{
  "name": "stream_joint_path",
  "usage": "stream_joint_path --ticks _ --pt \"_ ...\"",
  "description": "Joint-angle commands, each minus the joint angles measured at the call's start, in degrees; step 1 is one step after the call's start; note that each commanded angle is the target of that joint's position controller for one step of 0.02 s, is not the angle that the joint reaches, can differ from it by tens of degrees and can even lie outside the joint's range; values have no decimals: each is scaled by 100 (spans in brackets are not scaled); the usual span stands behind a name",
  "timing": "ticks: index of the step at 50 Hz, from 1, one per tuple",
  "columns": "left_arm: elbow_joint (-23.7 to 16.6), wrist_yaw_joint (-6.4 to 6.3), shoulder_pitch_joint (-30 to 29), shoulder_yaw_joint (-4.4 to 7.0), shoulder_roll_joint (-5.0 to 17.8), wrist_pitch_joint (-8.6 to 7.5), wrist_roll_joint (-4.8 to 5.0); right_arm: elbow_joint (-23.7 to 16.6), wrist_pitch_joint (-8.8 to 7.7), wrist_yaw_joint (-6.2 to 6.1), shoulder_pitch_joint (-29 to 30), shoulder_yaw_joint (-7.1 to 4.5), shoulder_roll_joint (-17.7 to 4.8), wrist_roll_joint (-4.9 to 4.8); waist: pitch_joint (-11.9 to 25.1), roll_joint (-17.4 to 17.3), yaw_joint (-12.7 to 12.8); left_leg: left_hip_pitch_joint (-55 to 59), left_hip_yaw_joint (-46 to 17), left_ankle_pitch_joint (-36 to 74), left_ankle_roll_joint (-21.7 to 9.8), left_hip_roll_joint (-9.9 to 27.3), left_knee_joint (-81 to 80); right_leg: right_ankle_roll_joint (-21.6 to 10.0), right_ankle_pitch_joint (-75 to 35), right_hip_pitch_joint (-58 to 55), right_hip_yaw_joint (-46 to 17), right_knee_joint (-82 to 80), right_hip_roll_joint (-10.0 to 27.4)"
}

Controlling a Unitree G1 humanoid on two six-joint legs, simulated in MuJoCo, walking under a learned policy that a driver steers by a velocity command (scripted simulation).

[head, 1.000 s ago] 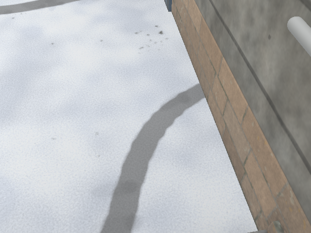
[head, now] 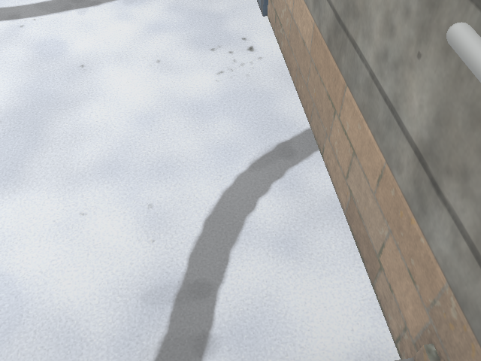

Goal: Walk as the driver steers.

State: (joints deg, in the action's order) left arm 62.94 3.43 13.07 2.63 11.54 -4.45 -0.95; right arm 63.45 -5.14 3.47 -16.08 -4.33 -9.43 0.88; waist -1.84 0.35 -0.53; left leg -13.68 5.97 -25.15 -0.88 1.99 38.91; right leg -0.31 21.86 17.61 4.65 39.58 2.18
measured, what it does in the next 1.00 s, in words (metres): goes down: left foot 0.17 m lower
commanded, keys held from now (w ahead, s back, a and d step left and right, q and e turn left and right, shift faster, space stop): no key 0.22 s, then w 0.78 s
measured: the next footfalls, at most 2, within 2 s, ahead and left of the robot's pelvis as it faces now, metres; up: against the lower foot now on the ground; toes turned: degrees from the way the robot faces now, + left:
left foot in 0.88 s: +0.34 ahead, +0.13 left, -0.17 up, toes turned +4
right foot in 1.38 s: +0.70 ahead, -0.13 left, -0.34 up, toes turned -4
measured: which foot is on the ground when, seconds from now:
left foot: down 0.00-0.44, up 0.46-0.86, down 0.88-1.00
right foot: down 0.00-0.90, up 0.92-1.00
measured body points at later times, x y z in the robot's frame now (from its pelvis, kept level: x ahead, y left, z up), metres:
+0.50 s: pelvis +0.06 -0.02 -0.01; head +0.06 -0.02 +0.44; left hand +0.07 +0.21 -0.16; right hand +0.00 -0.25 -0.16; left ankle -0.04 +0.10 -0.68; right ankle +0.01 -0.11 -0.72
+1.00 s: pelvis +0.30 +0.03 -0.16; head +0.31 +0.04 +0.29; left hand +0.26 +0.26 -0.31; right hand +0.30 -0.22 -0.30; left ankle +0.30 +0.12 -0.89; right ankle +0.20 -0.12 -0.62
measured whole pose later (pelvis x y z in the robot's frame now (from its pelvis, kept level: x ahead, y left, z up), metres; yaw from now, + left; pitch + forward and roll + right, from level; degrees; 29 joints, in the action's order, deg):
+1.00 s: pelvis +0.30 +0.03 -0.16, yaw +0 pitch +0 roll +0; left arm 58.1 5.6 26.6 0.8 12.2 -4.5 -3.0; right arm 59.2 -4.9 3.7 -20.6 -1.7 -12.8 6.7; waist 0.4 1.0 0.7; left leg -14.9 4.0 -17.4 -2.8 -0.3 31.9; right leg -6.6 30.8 36.7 -4.9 112.3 -1.4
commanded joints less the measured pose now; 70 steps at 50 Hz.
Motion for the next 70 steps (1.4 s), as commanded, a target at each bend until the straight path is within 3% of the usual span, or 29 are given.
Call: stream_joint_path --ticks 1,11,14,18,21,22,24,26,27,30,34,37,41,43,44,45,46,48,50,52,54,57,60,62,65,66,68,69,70 --pt "-132 -8 273 73 538 -39 4 -90 -34 -5 -381 -77 -542 -6 -31 -74 0 -100 -194 1709 -175 67 -638 -240 -1456 8 -28 -541 13" --pt "-106 13 485 30 503 -44 33 -106 -32 -2 -398 -64 -540 -8 -94 -65 1 -127 -195 1516 -182 55 -673 -249 -1356 51 -62 -592 52" --pt "-251 -152 394 257 908 -73 -182 -82 -31 -178 -661 -269 -943 216 -636 -231 -148 -363 -939 -1578 -875 460 -1267 -576 1555 675 -255 -617 -8" --pt "-634 -369 -67 64 -118 -205 -233 77 -61 -420 -1502 -90 -440 211 -861 -720 -435 780 -2843 -1629 -1954 1886 -2317 -689 573 1648 -119 365 -135" --pt "-560 -266 681 207 140 -368 -326 -512 51 -338 -269 -61 -652 195 -707 -396 273 -830 -1536 -1297 -1492 1188 -1487 -928 181 -495 170 43 -368" --pt "-418 -225 1308 251 161 -429 -367 -530 77 -271 -164 -117 -871 337 -703 -75 598 -1623 -995 -1004 -1353 717 -414 -1059 -1 -1373 -223 -374 -253" --pt "158 -175 3898 260 648 -480 -565 -934 -139 -214 409 14 -101 382 64 1528 1544 -4278 -918 -1316 -668 -651 3520 -2599 346 -3546 -4580 -2050 1575" --pt "271 4 3395 199 541 -405 -488 -945 -330 -361 453 17 -333 113 -969 26 1114 -5490 -1920 -171 -725 -229 3980 -2544 320 -2969 -4229 -2180 2048" --pt "72 64 2379 106 328 -308 -449 -986 -351 -378 450 -53 -528 209 -653 -543 652 -4864 -1556 478 -653 145 3814 -2278 -16 -2200 -3350 -1988 1831" --pt "-297 -209 1571 -225 -747 -167 -465 -744 -3 -158 -438 208 122 562 -512 -89 -41 -2949 -1189 2421 -704 392 3027 -1507 -1470 202 -1357 -1452 836" --pt "-236 -370 1818 -297 -140 -432 -569 -1049 25 -21 140 302 -160 368 -35 57 122 -1657 -921 6280 -253 510 280 -1025 -679 1323 -404 -529 215" --pt "-107 -115 2173 -336 43 -360 -538 -1139 127 -97 373 293 -416 444 -384 411 107 -251 -409 4779 94 205 610 -1187 128 2382 -841 -589 522" --pt "-24 -238 2624 -203 427 -131 -235 -1281 204 -178 1184 407 -435 319 -648 79 708 -1614 -719 3373 -11 458 -1601 -1223 -474 -458 -1663 689 957" --pt "-113 -75 2296 -86 656 20 -259 -825 97 -217 -21 341 -542 267 -446 -281 252 -165 -411 3409 -37 318 -2463 -1214 -1339 -570 -1538 2102 643" --pt "-50 195 2221 -81 669 107 -513 -308 -4 -215 -1583 168 -957 247 -137 -471 -291 1621 -246 4262 -205 245 -2372 -1049 -2018 196 -1257 3417 314" --pt "33 448 2621 -175 124 71 -542 26 -18 -162 -3364 -69 -1507 428 930 -1553 -908 4412 -598 7063 -1273 867 -393 -649 -541 2204 -951 6513 -521" --pt "-127 562 2796 -251 -259 -11 -298 10 25 -27 -3496 -109 -1861 496 1825 -1804 -655 5435 -1777 8588 -2213 1738 97 -385 2579 3821 -647 8818 -966" --pt "-1281 351 889 -110 381 -183 20 30 53 97 -2725 -72 -1553 641 72 -548 -896 4064 -3486 3109 -2422 2585 -1255 -502 1501 6525 -1065 8494 -387" --pt "-1097 35 1334 -251 -22 -164 -254 -328 37 61 -1273 461 -157 707 -732 285 189 601 -2537 849 -1907 1986 -1818 -1043 -768 4923 -1561 6443 568" --pt "-1237 65 821 -436 -419 -73 -566 -906 -286 -193 143 732 364 514 -997 138 530 -2368 -1063 1701 -1507 977 -2545 -1099 -3369 2345 -1135 2636 889" --pt "-1383 189 368 -316 60 99 -477 -503 -386 -174 -611 654 -406 413 -495 -378 321 -2730 -871 862 -1530 644 -2270 -675 -3668 1396 -522 2717 479" --pt "-1672 215 -142 -424 237 0 -578 -150 -507 -362 -1752 688 -557 504 -435 32 -211 338 -1588 1750 -1544 1061 -831 -226 -4896 3874 -1298 1082 749" --pt "-1969 97 -827 -451 323 126 -471 -224 -401 -247 -1844 741 -677 601 -410 -251 -280 -1478 -1235 299 -1290 536 -586 -271 -5850 1208 -638 -152 496" --pt "-2059 158 -1022 -439 584 248 -640 -362 -341 -127 -1588 680 -732 492 -886 -153 -259 -1351 -1684 -106 -1391 832 -397 -316 -5098 1356 -726 -360 504" --pt "-2188 162 -2016 -486 592 196 -593 -107 -266 -380 -2307 526 -717 159 -1231 64 -970 997 -2056 615 -1223 882 370 -283 -4043 2472 -731 -2193 607" --pt "-2162 24 -1992 -186 1018 19 879 -226 14 -480 -1622 278 -978 -408 -1288 22 -823 798 -1812 1799 -851 664 1189 -99 -3580 1885 -838 -2609 367" --pt "-1288 -95 409 -3 1239 -49 565 15 158 -516 -1959 258 -796 -163 276 57 15 -109 -1442 2474 -526 341 3797 -313 -4868 -1202 -384 -2013 275" --pt "-818 -35 1990 129 1424 42 285 85 53 -473 -1933 285 -522 -210 1250 490 765 -1611 -901 682 -130 -420 6023 -606 -6279 -3406 -272 -958 663" --pt "-699 -89 2434 105 1388 72 54 -39 -35 -443 -2409 367 -171 -426 1922 1489 778 -3777 -1304 -2794 95 -734 8120 -1305 -6949 -5167 -1403 474 1658"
